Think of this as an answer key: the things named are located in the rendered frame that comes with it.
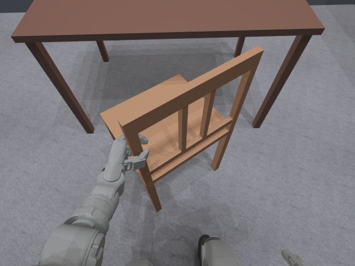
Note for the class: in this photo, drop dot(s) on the right robot foot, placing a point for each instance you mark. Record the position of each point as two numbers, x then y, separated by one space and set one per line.
201 242

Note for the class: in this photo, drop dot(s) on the robot left hand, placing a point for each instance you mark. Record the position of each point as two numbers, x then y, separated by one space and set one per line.
119 152

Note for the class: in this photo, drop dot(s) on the chair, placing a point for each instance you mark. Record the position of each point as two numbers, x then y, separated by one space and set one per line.
178 122

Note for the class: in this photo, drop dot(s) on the robot right hand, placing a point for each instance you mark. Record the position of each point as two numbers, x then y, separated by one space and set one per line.
293 260

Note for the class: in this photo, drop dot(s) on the robot right shin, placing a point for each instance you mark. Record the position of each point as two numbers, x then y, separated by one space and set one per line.
213 238

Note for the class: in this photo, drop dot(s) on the table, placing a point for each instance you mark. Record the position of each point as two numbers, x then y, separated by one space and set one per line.
99 20

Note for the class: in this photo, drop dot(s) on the robot left upper arm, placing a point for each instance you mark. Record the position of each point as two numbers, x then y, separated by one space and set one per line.
72 245

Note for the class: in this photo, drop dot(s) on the robot left forearm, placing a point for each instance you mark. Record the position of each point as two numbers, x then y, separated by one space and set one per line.
98 208

